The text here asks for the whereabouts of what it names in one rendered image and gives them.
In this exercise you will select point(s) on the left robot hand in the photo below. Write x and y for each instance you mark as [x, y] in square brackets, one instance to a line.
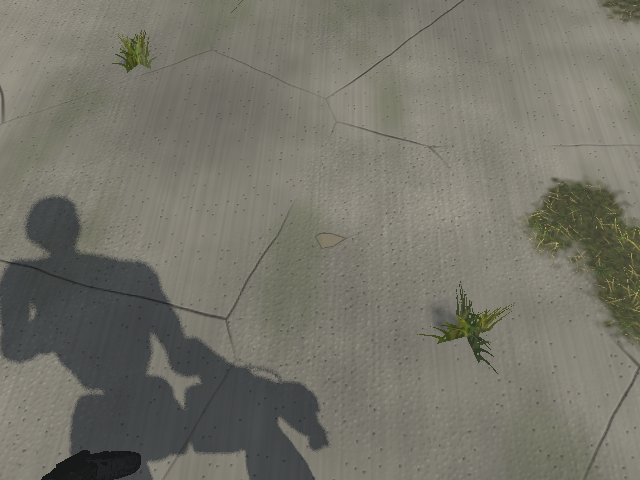
[98, 466]

